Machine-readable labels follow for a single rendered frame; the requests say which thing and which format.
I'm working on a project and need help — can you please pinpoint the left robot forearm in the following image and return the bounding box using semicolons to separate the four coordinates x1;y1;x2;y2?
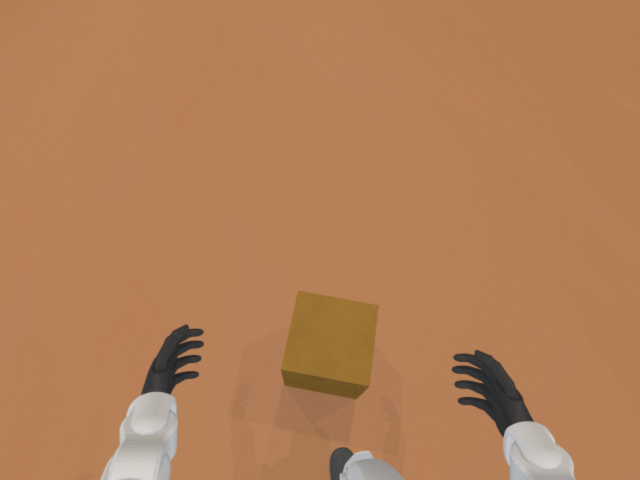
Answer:
100;392;178;480

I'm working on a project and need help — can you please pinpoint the right robot shin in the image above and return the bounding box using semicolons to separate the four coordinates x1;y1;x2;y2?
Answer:
343;451;373;473

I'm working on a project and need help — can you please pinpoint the robot left hand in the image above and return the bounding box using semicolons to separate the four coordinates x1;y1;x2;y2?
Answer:
141;324;204;395

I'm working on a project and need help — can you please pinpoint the carton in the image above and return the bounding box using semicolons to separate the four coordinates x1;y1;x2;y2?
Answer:
281;291;379;399

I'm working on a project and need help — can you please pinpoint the robot right foot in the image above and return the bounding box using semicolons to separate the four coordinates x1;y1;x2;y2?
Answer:
330;447;353;480

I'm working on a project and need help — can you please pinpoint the robot right hand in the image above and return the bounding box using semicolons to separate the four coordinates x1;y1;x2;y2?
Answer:
452;350;534;438

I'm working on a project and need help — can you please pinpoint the right robot forearm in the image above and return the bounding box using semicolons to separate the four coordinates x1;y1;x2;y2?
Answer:
503;421;576;480

